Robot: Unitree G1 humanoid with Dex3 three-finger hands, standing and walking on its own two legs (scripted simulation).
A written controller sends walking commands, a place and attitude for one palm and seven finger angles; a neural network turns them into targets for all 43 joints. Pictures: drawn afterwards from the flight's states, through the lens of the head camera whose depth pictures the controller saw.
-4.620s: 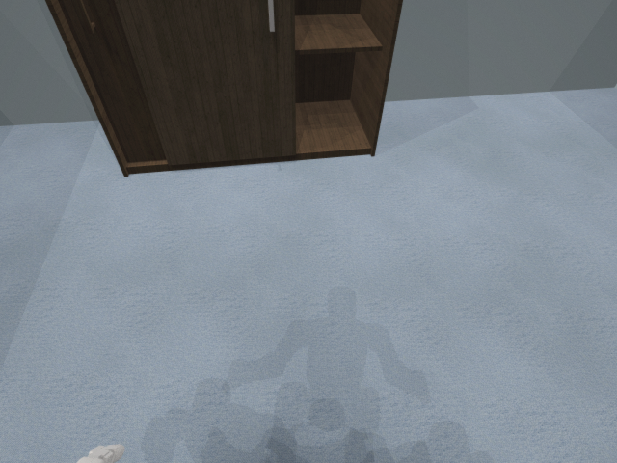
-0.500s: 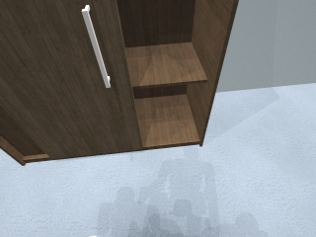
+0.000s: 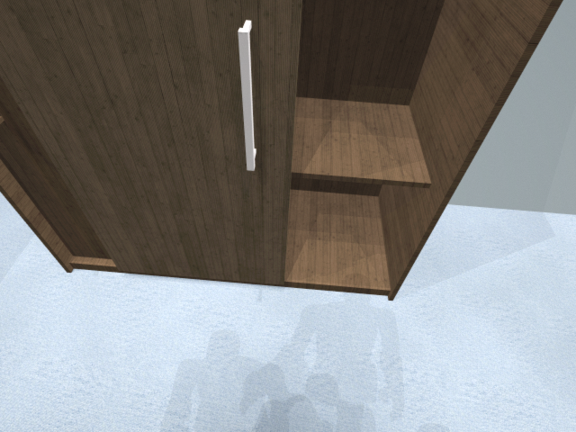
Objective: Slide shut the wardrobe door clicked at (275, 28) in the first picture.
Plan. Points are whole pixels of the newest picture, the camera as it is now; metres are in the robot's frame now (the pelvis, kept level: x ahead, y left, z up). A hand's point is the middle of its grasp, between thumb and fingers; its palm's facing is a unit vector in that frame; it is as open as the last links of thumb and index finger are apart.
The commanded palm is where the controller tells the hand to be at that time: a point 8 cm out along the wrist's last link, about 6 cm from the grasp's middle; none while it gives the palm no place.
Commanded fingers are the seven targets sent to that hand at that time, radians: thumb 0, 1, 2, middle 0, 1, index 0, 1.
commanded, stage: take the last steps up to it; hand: left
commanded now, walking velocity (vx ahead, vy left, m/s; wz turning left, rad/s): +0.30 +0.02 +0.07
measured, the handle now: (249, 105) +0.71 +0.13 +0.07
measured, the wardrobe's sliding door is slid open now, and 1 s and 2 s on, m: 0.42 0.42 0.42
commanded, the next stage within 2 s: come to a stop and stand still in 0.56 s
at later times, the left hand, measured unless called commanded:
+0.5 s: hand out of the picture +0.06 +0.14 -0.18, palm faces +0.17 -0.98 -0.12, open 7.4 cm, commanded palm none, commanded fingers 0.00 0.90 0.90 -0.20 -0.30 -0.20 -0.30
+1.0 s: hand (190, 329) +0.32 +0.20 -0.17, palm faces +0.03 -0.96 -0.28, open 7.4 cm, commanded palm none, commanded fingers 0.00 0.90 0.90 -0.20 -0.30 -0.20 -0.30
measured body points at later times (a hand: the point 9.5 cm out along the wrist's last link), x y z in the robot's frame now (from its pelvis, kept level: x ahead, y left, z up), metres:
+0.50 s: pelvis +0.15 +0.00 -0.01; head +0.17 +0.01 +0.44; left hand +0.05 +0.19 -0.16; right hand +0.25 -0.22 -0.15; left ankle +0.22 +0.13 -0.72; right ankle +0.06 -0.12 -0.74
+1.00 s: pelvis +0.25 +0.00 -0.01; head +0.27 -0.02 +0.43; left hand +0.32 +0.25 -0.15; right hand +0.28 -0.22 -0.18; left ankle +0.22 +0.13 -0.73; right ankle +0.29 -0.09 -0.74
